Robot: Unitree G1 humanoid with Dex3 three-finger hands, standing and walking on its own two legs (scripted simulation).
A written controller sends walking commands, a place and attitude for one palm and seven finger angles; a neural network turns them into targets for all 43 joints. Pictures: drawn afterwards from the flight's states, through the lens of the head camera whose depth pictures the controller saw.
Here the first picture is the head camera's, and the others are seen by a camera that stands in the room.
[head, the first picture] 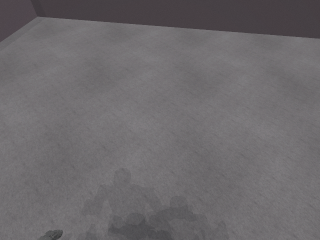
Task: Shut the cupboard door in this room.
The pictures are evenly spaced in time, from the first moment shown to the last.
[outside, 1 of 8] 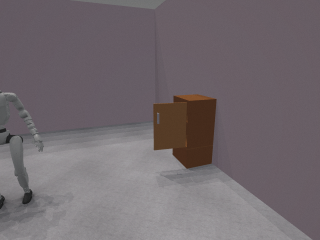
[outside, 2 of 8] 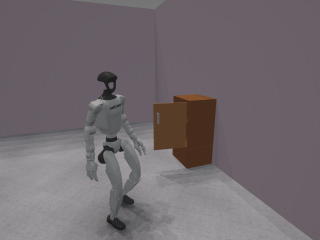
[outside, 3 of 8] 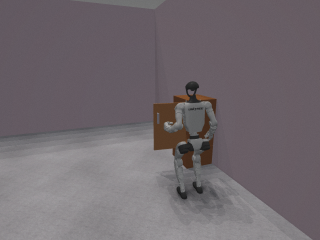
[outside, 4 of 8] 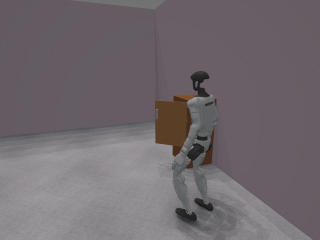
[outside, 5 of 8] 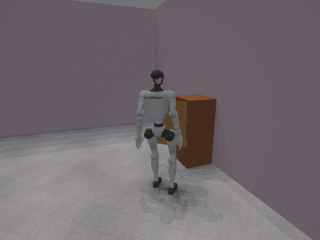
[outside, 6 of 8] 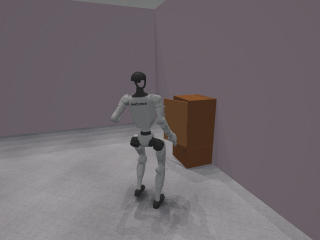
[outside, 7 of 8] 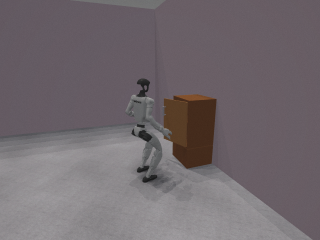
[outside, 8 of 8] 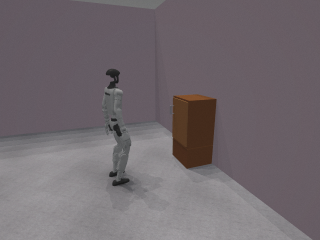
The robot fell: no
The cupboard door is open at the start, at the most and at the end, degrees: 83 83 0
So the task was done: yes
